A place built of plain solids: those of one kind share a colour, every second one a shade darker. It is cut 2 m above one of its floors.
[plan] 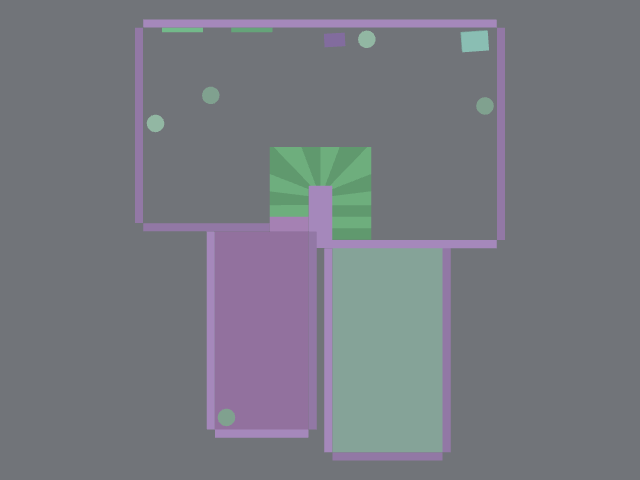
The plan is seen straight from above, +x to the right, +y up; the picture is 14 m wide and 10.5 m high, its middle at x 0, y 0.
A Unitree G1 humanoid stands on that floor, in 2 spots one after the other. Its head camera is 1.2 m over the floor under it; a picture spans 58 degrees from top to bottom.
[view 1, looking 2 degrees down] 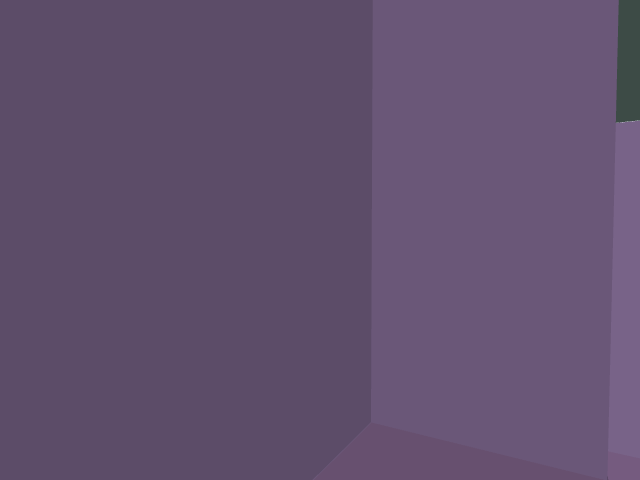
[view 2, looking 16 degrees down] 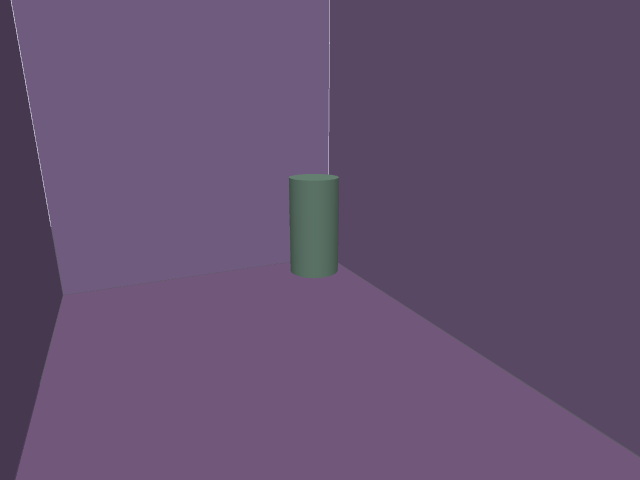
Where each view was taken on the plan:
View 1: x -1.27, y -2.21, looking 120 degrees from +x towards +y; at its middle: wall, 2.06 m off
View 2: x -0.69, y -0.86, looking -115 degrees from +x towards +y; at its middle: bin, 3.25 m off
